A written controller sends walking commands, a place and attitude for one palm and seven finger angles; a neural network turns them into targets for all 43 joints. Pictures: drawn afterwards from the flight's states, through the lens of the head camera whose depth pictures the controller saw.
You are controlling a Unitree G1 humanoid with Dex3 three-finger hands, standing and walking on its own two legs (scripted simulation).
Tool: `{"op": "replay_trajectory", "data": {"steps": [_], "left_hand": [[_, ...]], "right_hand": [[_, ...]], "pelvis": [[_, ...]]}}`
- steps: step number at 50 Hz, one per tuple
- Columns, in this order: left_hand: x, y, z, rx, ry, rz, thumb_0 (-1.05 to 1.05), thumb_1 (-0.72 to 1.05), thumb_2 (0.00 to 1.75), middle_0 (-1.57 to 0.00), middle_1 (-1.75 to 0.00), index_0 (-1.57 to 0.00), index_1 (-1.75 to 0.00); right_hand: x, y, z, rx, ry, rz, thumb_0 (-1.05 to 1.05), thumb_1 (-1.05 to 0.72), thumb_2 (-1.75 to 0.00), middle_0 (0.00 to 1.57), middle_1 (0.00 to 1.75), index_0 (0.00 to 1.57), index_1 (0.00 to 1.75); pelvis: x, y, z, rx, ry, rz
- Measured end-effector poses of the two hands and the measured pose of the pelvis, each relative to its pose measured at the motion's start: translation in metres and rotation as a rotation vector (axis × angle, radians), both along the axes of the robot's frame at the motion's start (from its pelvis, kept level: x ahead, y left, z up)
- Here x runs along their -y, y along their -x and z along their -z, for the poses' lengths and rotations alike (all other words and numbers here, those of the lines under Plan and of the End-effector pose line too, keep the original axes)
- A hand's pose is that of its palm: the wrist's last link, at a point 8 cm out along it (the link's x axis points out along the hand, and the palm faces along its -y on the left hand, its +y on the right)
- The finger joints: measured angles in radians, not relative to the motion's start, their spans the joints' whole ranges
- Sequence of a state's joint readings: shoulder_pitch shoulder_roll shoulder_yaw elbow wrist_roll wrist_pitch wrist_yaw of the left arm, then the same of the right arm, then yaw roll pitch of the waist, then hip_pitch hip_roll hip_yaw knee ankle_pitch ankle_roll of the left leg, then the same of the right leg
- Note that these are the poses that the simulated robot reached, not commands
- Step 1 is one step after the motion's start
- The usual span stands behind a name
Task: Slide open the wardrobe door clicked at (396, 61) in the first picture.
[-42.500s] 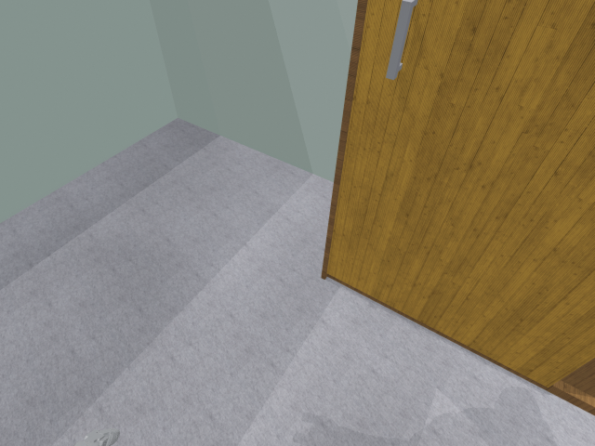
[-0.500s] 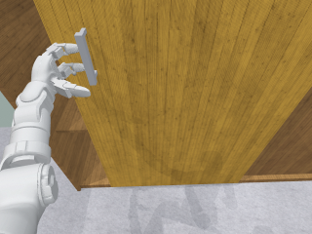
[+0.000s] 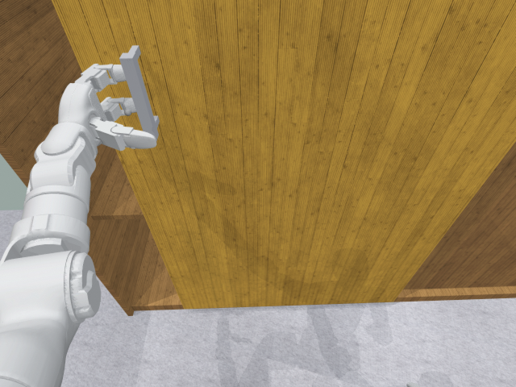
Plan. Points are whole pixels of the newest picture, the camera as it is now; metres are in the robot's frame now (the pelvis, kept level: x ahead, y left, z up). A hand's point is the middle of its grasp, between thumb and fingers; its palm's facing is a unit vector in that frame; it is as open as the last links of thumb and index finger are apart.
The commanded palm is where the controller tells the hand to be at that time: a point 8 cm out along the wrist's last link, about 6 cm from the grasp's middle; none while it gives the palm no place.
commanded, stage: feel for the door with the fingertips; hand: left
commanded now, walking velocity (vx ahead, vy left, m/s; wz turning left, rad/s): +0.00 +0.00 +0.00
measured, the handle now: (143, 95) +0.52 +0.19 +0.21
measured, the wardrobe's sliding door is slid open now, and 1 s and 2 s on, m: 0.21 0.21 0.21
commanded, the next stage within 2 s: slide the fingers in behind the handle in 0.26 s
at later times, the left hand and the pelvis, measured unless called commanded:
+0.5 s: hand (129, 109) +0.46 +0.20 +0.22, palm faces +0.04 -1.00 -0.01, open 13.9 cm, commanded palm +0.44 +0.25 +0.21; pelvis +0.00 +0.00 +0.00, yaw -1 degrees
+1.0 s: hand (129, 119) +0.45 +0.20 +0.21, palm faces +0.07 -1.00 -0.01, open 14.1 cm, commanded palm +0.43 +0.24 +0.21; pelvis +0.00 +0.00 +0.00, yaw +0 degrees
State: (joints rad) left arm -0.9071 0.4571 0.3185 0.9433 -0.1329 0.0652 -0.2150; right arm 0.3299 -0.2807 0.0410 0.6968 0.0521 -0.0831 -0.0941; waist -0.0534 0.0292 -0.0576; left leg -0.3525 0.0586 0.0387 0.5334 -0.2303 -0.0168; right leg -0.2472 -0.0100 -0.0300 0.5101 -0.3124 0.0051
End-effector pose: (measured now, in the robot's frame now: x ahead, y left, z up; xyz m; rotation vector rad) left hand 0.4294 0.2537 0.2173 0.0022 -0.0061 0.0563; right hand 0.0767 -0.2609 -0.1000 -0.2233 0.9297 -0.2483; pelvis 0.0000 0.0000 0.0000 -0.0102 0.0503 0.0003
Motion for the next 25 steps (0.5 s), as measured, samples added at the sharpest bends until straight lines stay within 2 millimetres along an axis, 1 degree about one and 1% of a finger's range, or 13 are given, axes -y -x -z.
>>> {"op": "replay_trajectory", "data": {"steps": [9,15,20,25], "left_hand": [[-0.001,-0.010,0.003,-0.009,0.005,0.000,-0.02,-0.50,0.30,-0.30,-1.20,-0.30,-1.20],[-0.004,-0.014,0.004,-0.006,-0.010,0.003,-0.02,-0.50,0.30,-0.32,-1.22,-0.32,-1.21],[-0.004,-0.014,0.004,0.005,-0.004,0.004,-0.02,-0.50,0.30,-0.32,-1.22,-0.32,-1.21],[-0.001,-0.011,0.001,0.020,-0.006,0.012,-0.02,-0.50,0.30,-0.31,-1.22,-0.31,-1.21]], "right_hand": [[0.007,0.027,0.003,-0.064,0.015,0.044,0.01,-0.90,-0.90,0.21,0.30,0.20,0.30],[0.008,0.042,0.004,-0.100,0.018,0.061,0.01,-0.90,-0.90,0.21,0.30,0.20,0.30],[0.005,0.047,0.006,-0.107,0.011,0.064,0.01,-0.90,-0.90,0.21,0.30,0.20,0.30],[0.001,0.043,0.006,-0.088,0.001,0.059,0.01,-0.90,-0.90,0.21,0.30,0.20,0.30]], "pelvis": [[0.000,0.001,0.001,-0.013,0.001,0.007],[-0.002,0.002,0.001,-0.024,0.003,0.009],[-0.003,0.001,0.001,-0.024,0.005,0.011],[-0.005,0.001,0.001,-0.021,0.005,0.014]]}}
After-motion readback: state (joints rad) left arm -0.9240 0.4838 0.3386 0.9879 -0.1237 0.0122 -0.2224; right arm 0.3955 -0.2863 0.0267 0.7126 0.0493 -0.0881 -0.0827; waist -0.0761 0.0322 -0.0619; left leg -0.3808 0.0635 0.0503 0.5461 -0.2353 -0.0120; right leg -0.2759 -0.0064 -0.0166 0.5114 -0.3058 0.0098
